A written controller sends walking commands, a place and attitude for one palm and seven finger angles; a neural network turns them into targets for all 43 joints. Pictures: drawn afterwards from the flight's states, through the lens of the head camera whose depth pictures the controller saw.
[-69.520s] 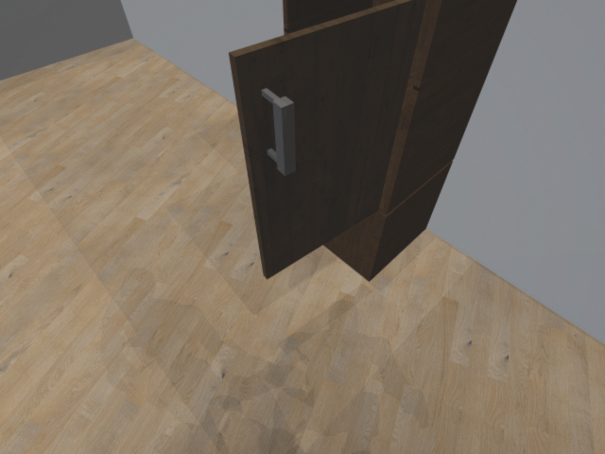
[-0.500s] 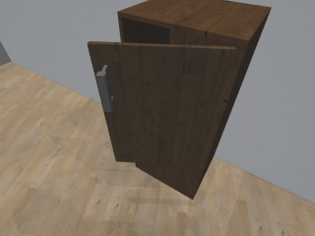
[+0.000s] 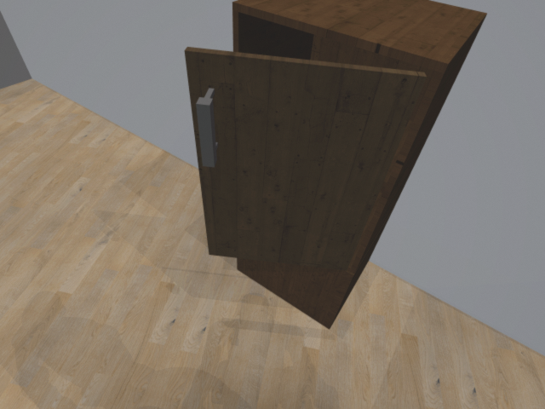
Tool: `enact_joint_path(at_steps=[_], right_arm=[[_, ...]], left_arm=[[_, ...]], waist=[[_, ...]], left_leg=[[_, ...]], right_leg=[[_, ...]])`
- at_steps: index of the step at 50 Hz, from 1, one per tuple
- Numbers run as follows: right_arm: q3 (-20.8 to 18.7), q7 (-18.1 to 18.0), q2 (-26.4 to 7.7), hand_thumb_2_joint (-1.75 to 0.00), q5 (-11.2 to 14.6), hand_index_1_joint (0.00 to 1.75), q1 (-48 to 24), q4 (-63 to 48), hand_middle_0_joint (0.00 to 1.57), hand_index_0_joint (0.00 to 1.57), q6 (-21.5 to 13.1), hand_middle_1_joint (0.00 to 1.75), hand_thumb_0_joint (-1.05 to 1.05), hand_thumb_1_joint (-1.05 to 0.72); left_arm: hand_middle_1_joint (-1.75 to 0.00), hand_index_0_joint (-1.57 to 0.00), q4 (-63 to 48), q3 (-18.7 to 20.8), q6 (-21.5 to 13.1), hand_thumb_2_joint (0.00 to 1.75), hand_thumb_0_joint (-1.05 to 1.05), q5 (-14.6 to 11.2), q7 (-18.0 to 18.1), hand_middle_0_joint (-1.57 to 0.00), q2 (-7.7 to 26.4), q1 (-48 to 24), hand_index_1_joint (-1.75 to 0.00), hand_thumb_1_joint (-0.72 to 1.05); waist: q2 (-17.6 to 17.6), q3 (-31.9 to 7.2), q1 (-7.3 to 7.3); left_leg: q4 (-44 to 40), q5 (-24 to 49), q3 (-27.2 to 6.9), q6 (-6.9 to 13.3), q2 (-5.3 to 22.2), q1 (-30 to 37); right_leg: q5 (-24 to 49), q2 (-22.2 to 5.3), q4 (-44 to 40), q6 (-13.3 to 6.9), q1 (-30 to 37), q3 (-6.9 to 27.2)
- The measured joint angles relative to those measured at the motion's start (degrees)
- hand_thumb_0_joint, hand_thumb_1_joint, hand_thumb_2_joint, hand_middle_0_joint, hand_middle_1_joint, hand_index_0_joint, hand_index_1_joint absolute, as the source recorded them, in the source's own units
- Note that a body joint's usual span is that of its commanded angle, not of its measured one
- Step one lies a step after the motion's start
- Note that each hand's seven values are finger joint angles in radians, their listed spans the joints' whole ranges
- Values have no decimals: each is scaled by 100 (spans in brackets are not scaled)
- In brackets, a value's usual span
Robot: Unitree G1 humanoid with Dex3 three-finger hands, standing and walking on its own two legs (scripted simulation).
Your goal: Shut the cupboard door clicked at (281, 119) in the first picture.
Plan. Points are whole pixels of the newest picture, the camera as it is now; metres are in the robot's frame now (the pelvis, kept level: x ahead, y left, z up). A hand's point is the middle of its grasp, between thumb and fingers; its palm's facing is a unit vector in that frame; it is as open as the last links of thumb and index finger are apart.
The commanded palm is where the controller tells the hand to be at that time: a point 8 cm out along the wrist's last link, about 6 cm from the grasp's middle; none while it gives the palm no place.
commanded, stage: come to a stop and stand still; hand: left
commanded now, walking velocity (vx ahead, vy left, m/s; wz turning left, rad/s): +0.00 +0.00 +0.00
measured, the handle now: (210, 128) +0.57 +0.17 +0.12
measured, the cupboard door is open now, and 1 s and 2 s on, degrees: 29 29 29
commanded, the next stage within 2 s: look again from close up in 1.28 s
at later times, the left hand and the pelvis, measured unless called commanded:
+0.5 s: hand out of the picture -0.02 +0.22 -0.19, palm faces +0.04 -0.99 -0.16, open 7.4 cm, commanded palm none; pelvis -0.08 +0.04 -0.01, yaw -2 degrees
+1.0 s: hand out of the picture -0.09 +0.16 -0.18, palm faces -0.02 -0.99 -0.13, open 7.3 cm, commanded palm none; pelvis -0.08 +0.01 +0.00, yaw -3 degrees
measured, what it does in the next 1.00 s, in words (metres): steps on the spot: left foot, then right foot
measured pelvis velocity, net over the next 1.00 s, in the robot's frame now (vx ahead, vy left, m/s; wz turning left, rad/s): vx -0.08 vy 0.01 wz -0.05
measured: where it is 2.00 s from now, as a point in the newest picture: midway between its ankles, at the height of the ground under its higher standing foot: outside the picture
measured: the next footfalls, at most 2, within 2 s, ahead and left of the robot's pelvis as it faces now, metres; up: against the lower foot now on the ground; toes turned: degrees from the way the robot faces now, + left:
left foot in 0.32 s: -0.02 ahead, +0.10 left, +0.00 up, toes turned +1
right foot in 0.80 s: -0.11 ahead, -0.11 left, +0.00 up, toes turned -5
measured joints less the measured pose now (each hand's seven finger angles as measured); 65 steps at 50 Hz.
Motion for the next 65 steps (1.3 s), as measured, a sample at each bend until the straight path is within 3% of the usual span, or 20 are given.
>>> enact_joint_path(at_steps=[5,8,10,12,13,14,16,18,20,23,25,29,34,37,41,46,53,59,65], right_arm=[[-40,-2,46,-89,1,30,-112,65,20,20,71,30,0,-90],[-78,5,75,-89,-5,30,-198,32,20,20,137,30,0,-90],[-149,4,113,-89,-10,30,-228,-37,20,20,205,30,0,-91],[-211,13,166,-89,-11,30,-186,-121,20,20,215,30,0,-91],[-223,16,197,-89,-1,30,-122,-165,20,20,163,30,0,-91],[-221,18,224,-89,12,30,-34,-205,20,20,82,30,0,-91],[-200,5,203,-89,30,30,167,-303,20,20,-85,30,0,-90],[-155,-81,325,-89,-2,30,180,-213,20,20,-110,30,0,-91],[-67,-141,418,-89,-42,30,302,-108,20,20,-70,30,0,-91],[8,-152,510,-89,-73,30,602,70,20,20,-45,30,0,-91],[29,-135,566,-89,-79,30,748,146,20,20,-77,30,0,-91],[11,-146,606,-89,-93,30,843,156,20,20,-200,30,0,-90],[-9,-163,527,-89,-130,30,825,94,20,21,-280,30,0,-90],[-20,-145,475,-89,-129,30,848,158,20,20,-246,30,0,-90],[-27,-132,434,-89,-65,30,867,378,20,20,-147,30,0,-90],[-5,-104,289,-89,-36,30,759,532,20,20,-41,30,0,-91],[99,-168,408,-89,29,30,182,446,20,20,-235,30,0,-91],[97,-263,277,-89,53,30,-267,448,20,20,-274,30,2,-94],[83,-264,224,-89,74,30,-548,402,20,20,-276,30,1,-94]], left_arm=[[-30,-20,23,55,18,90,0,19,-2,-20,-60,27,-30,91],[-30,-20,18,94,46,90,0,25,6,-19,-106,93,-30,91],[-30,-20,32,137,119,90,0,23,39,-20,-127,112,-30,91],[-30,-20,85,209,236,90,0,34,104,-20,-103,70,-30,90],[-30,-20,114,243,273,90,0,44,128,-20,-68,23,-30,90],[-30,-20,115,263,289,90,0,53,145,-20,-24,-32,-30,90],[-30,-20,-15,270,269,90,1,37,159,-20,18,-196,-30,90],[-30,-20,-145,310,234,90,1,-21,169,-20,121,-474,-30,90],[-30,-20,-240,349,235,90,1,-32,151,-20,165,-626,-30,91],[-30,-20,-318,351,237,90,0,2,86,-19,170,-773,-30,91],[-30,-20,-392,346,177,90,0,13,27,-19,179,-803,-30,91],[-30,-20,-427,336,104,90,0,10,-73,-19,185,-785,-30,91],[-30,-20,-290,274,148,90,0,-17,-121,-19,154,-767,-30,91],[-30,-20,-221,247,153,90,0,-52,-128,-19,106,-837,-30,91],[-30,-20,-162,257,36,90,0,-99,-30,-19,79,-863,-30,93],[-30,-20,3,136,-69,90,0,-96,42,-19,-66,-586,-30,93],[-30,-20,349,-23,-93,90,0,-125,58,-19,-250,-295,-30,92],[-30,-20,428,-107,-139,90,0,-114,72,-20,-447,-251,-30,91],[-30,-20,418,-106,-156,90,0,-97,103,-20,-411,-305,-30,91]], waist=[[25,61,53],[52,22,68],[23,-42,42],[-124,-145,-9],[-219,-205,-39],[-313,-264,-57],[-304,-316,-89],[-598,-82,-54],[-693,-32,-8],[-532,-239,-46],[-421,-357,-70],[-219,-434,-181],[-32,-318,-450],[-17,-233,-528],[-157,-149,-411],[59,-91,-258],[-192,54,-111],[-151,158,5],[-139,173,22]], left_leg=[[79,-122,24,-24,-40,-63],[301,-559,-13,-158,-61,-223],[1285,-874,-97,-344,-108,-587],[2759,-957,-162,-410,-152,-800],[3075,-1082,-158,-407,-120,-676],[2865,-1200,-148,-391,-60,-377],[1452,-1351,-288,-387,91,353],[1420,-1282,-45,-124,-112,358],[1319,-1102,155,33,-177,414],[901,-782,107,93,-152,424],[545,-545,37,101,-110,422],[-103,-118,-21,96,21,400],[-620,240,-21,31,180,414],[-719,331,-38,-37,211,392],[-438,211,16,-157,126,265],[274,-348,-120,-369,329,149],[239,-395,-18,-266,309,344],[145,-395,3,-254,264,437],[8,-346,27,-252,228,548]], right_leg=[[-117,-29,172,-33,-92,39],[-169,-26,181,-28,-150,57],[41,-72,67,-7,-181,9],[547,-174,-26,46,-260,-3],[774,-230,-8,80,-329,-2],[872,-270,91,128,-440,21],[486,-231,644,148,-858,26],[-176,-260,1433,86,-1203,369],[-339,-122,2238,84,-1359,520],[-194,54,3167,62,-1354,409],[-151,80,3357,32,-1207,256],[-283,28,2862,-14,-758,-3],[-890,-30,1364,-73,-64,-135],[-938,-15,359,-129,365,-193],[-130,-58,-762,-200,920,-245],[-181,110,-623,-16,1093,-378],[-392,75,-471,-3,1174,-280],[-389,33,-570,26,1267,-264],[-374,-1,-631,38,1337,-246]])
